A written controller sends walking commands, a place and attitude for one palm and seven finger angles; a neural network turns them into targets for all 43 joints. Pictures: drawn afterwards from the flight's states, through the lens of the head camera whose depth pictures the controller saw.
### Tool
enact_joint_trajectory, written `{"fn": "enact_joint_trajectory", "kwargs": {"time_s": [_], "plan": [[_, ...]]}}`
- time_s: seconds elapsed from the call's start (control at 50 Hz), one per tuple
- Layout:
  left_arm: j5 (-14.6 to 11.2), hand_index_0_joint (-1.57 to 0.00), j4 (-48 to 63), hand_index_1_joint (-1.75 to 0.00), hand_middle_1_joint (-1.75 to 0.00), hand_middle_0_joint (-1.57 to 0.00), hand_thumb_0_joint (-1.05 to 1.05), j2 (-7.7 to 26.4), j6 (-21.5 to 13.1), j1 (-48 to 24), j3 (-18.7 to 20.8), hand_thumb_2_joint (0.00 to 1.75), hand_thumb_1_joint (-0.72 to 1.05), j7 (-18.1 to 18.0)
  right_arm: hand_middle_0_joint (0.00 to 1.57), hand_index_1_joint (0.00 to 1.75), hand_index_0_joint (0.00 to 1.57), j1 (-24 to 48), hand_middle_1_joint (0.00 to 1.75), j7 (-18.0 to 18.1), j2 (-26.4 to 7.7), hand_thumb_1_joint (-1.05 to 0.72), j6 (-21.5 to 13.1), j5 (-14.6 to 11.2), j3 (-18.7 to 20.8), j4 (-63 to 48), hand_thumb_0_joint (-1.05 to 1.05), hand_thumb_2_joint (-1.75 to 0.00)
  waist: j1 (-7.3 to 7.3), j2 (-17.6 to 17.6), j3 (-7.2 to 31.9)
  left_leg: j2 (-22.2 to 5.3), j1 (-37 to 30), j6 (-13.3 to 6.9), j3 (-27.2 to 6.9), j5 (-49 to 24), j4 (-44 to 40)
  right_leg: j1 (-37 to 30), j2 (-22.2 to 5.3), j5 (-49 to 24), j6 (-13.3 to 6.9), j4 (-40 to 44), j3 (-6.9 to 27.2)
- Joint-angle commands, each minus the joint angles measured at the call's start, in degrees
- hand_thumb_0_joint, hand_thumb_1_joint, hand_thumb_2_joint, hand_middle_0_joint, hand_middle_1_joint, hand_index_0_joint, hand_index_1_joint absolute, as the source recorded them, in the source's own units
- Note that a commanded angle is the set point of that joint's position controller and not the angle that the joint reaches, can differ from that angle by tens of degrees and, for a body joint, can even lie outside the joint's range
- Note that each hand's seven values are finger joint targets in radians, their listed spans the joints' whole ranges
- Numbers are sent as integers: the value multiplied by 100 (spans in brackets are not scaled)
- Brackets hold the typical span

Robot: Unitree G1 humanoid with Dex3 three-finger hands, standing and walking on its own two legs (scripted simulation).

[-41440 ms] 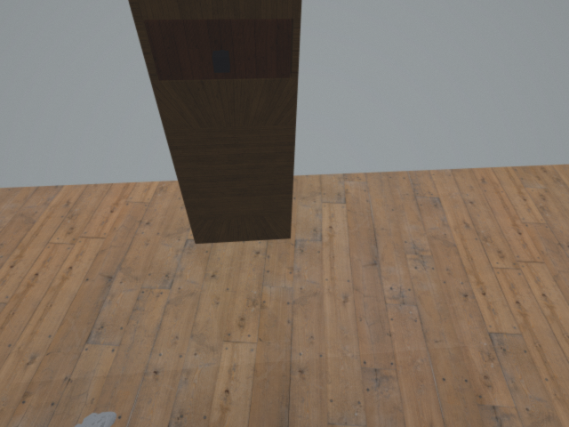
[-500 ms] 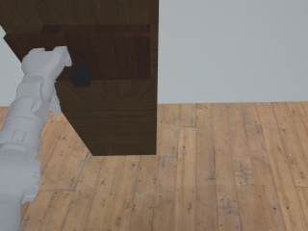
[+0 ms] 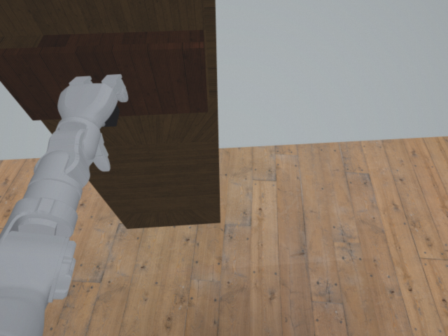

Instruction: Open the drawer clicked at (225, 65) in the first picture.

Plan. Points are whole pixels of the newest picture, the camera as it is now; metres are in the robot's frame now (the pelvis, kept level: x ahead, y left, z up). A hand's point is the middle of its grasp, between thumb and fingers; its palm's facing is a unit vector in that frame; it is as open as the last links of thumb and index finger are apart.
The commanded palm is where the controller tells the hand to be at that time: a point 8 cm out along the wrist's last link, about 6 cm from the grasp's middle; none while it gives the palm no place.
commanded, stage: lower the fingers behind the handle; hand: left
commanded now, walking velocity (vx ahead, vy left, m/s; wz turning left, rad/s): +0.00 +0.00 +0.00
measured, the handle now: (105, 103) +0.53 +0.22 +0.10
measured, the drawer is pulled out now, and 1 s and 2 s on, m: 0.05 0.05 0.07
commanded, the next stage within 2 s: close the thumb around the handle in 0.62 s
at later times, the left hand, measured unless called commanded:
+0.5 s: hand (97, 127) +0.47 +0.23 +0.09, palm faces -0.02 -0.02 -1.00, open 14.0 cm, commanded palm +0.45 +0.24 +0.14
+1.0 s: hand (97, 126) +0.48 +0.23 +0.09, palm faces -0.01 -0.02 -1.00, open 11.8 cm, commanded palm +0.46 +0.24 +0.14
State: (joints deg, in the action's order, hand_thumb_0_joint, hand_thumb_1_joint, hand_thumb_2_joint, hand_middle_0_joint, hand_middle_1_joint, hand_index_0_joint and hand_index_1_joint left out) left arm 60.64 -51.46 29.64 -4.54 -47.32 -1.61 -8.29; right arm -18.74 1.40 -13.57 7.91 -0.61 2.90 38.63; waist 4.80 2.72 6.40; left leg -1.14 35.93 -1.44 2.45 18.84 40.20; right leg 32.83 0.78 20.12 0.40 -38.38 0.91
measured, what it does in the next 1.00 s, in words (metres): stands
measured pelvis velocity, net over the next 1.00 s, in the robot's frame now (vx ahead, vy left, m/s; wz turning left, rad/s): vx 0.00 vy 0.00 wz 0.00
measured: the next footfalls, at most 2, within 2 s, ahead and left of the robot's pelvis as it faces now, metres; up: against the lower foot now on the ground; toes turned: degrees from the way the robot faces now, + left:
none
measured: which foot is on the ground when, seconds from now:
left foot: down 0.00-1.00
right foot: down 0.00-1.00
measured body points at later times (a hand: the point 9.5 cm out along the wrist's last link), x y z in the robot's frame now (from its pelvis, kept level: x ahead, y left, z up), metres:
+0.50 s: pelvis +0.01 -0.02 +0.00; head +0.07 -0.02 +0.45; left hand +0.47 +0.23 +0.14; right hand +0.05 -0.30 -0.12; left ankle +0.00 +0.10 -0.72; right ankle -0.02 -0.13 -0.72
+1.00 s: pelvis +0.00 +0.00 +0.00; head +0.07 -0.01 +0.45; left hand +0.47 +0.23 +0.14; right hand +0.05 -0.28 -0.13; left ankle +0.00 +0.10 -0.72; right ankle -0.02 -0.13 -0.72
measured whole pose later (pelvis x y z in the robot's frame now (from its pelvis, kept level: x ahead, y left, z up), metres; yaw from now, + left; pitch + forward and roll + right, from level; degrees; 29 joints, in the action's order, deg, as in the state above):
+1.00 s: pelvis +0.00 +0.00 +0.00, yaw +0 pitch +14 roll -1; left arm 60.7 -52.8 30.7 -4.4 -45.9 -1.9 -9.3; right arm -17.7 2.4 -14.3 7.8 -1.4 2.7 38.6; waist 4.9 2.4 6.3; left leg -1.4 34.0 -1.1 2.3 18.9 39.3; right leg 30.9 1.1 20.1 0.1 -37.4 0.9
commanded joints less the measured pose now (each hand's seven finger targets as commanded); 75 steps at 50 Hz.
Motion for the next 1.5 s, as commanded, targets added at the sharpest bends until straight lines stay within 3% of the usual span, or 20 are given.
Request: {"fn": "enact_joint_trajectory", "kwargs": {"time_s": [0.0, 0.12, 0.2, 0.24, 0.28, 0.36, 0.58, 0.7, 0.8, 0.88, 0.92, 0.94, 1.0, 1.08, 1.12, 1.16, 1.2, 1.26, 1.32, 1.48], "plan": [[31, -30, 991, -120, -120, -30, 0, 1636, 206, -2834, 504, 30, -50, -485, 20, 30, 20, -446, 30, 83, -972, -90, -140, -13, 312, -384, 0, -90, 3, 114, 2343, 126, -1872, -98, -150, -2579, -172, -543, 284, -1986, -203, 292, -287], [6, -30, 493, -120, -120, -30, 0, 1501, 499, -2408, 249, 30, -50, -230, 20, 30, 20, -445, 30, 132, -1009, -90, -103, -70, 289, -390, 0, -90, 59, -146, 2041, 178, -1574, -155, 8, -2124, -275, -815, 238, -2092, -176, 471, -199], [-23, -30, 439, -120, -120, -30, 0, 1772, 340, -2253, 412, 30, -50, -68, 20, 30, 20, -409, 30, 201, -1030, -90, -83, -81, 257, -450, 0, -90, -1, -253, 1908, 204, -1342, -174, 49, -1881, -335, -1003, 184, -2088, -152, 516, -110], [-61, -30, 855, -120, -120, -30, 0, 2017, 94, -2365, 613, 30, -50, -41, 20, 30, 20, -365, 30, 244, -1035, -90, -92, -57, 271, -495, 0, -90, -43, -182, 2139, 210, -1406, -195, 52, -2009, -314, -1229, 164, -2293, -158, 498, -42], [-42, -30, 927, -120, -120, -30, 0, 2063, -68, -2080, 714, 30, -50, -68, 20, 30, 20, -337, 30, 260, -991, -90, -113, -55, 294, -536, 0, -90, -116, -64, 2282, 233, -1477, -197, 81, -2127, -275, -1315, 171, -2444, -149, 462, -28], [-68, -30, 930, -120, -120, -30, 0, 1774, -134, -2006, 509, 30, -50, -135, 20, 30, 20, -350, 30, 219, -1006, -90, -145, -70, 317, -481, 0, -90, -44, -16, 1997, 200, -1461, -163, 72, -2132, -275, -1055, 182, -2357, -147, 476, -62], [-46, -30, 960, -120, -120, -30, 0, 2030, 75, -2091, 717, 30, -50, -342, 20, 30, 20, -324, 30, 178, -1030, -90, -148, -68, 326, -406, 0, -90, -52, 23, 2241, 221, -1575, -161, 66, -2450, -202, -1148, 192, -2660, -147, 391, -95], [-63, -30, 944, -120, -120, -30, 0, 1830, 149, -2052, 558, 30, -50, -296, 20, 30, 20, -262, 30, 172, -1006, -90, -118, -83, 287, -480, 0, -90, -49, -101, 2124, 231, -1582, -164, 51, -2437, -246, -1122, 204, -2585, -147, 419, -131], [-47, -32, 983, -123, -123, -32, 0, 1906, 124, -1978, 683, 42, -22, -278, 20, 30, 20, -259, 30, 158, -999, -90, -113, -67, 294, -492, 0, -90, -114, -20, 2134, 190, -1710, -149, 24, -2611, -254, -1057, 220, -2535, -173, 394, -170], [-13, -34, 753, -125, -125, -34, 0, 1725, 157, -2239, 434, 52, 0, -273, 20, 30, 20, -282, 30, 178, -1010, -90, -120, -86, 268, -473, 0, -90, 31, -145, 1849, 181, -1562, -145, -9, -2159, -315, -806, 215, -2123, -164, 448, -180], [15, -34, 821, -127, -127, -34, 0, 1747, 154, -2319, 453, 56, 12, -301, 20, 30, 20, -302, 30, 167, -1012, -90, -148, -75, 286, -471, 0, -90, -12, 67, 1968, 179, -1671, -131, -10, -2166, -308, -732, 224, -1999, -191, 436, -184], [25, -35, 856, -127, -127, -35, 0, 1924, 134, -2420, 616, 59, 17, -317, 20, 30, 20, -353, 30, 177, -1032, -90, -142, -51, 295, -440, 0, -90, -24, 28, 2126, 164, -1704, -134, -16, -2291, -279, -819, 222, -2078, -204, 408, -176], [26, -36, 707, -129, -129, -36, 0, 1694, 194, -2506, 383, 66, 34, -315, 20, 30, 20, -365, 30, 179, -1015, -90, -156, -65, 280, -440, 0, -90, 49, 56, 2033, 164, -1664, -128, -21, -2073, -284, -637, 223, -1893, -183, 425, -189], [15, -38, 670, -131, -131, -38, 0, 1862, 190, -2415, 551, 76, 56, -311, 20, 30, 20, -440, 30, 186, -1025, -90, -153, -57, 279, -451, 0, -90, -38, -13, 2227, 162, -1657, -134, -33, -2263, -265, -794, 233, -2058, -196, 369, -197], [3, -38, 678, -133, -133, -38, 0, 1619, 204, -2501, 358, 80, 68, -300, 20, 30, 20, -445, 30, 173, -1022, -90, -165, -54, 293, -434, 0, -90, 26, 58, 2133, 158, -1682, -128, -18, -2182, -265, -654, 237, -1951, -187, 412, -197], [52, -39, 599, -134, -134, -39, 0, 1829, 208, -2530, 493, 85, 79, -313, 20, 30, 20, -478, 30, 181, -1048, -90, -160, -59, 292, -409, 0, -90, 19, 40, 2115, 141, -1620, -128, -28, -2102, -274, -639, 238, -1879, -191, 403, -192], [49, -40, 515, -135, -135, -40, 0, 1692, 246, -2609, 365, 90, 90, -314, 20, 30, 20, -480, 30, 185, -1038, -90, -177, -67, 273, -413, 0, -90, 56, 20, 1929, 142, -1534, -124, -50, -1896, -320, -531, 240, -1680, -194, 439, -212], [77, -40, 523, -135, -135, -40, 0, 2012, 214, -2725, 579, 90, 90, -349, 20, 30, 20, -515, 30, 210, -1070, -90, -187, -68, 283, -387, 0, -90, 59, -46, 2058, 147, -1511, -146, -39, -1865, -297, -613, 237, -1696, -182, 448, -164], [102, -40, 462, -135, -135, -40, 0, 1783, 266, -2702, 417, 90, 90, -372, 20, 30, 20, -528, 30, 206, -1035, -90, -210, -64, 278, -384, 0, -90, 63, 144, 2002, 151, -1542, -125, -41, -1837, -297, -488, 246, -1612, -203, 435, -196], [41, -40, 620, -135, -135, -40, 0, 1753, 181, -2513, 466, 90, 90, -360, 20, 30, 20, -519, 30, 198, -1024, -90, -224, -54, 290, -435, 0, -90, -7, 54, 2214, 142, -1628, -133, -50, -2015, -277, -630, 262, -1760, -197, 408, -210]]}}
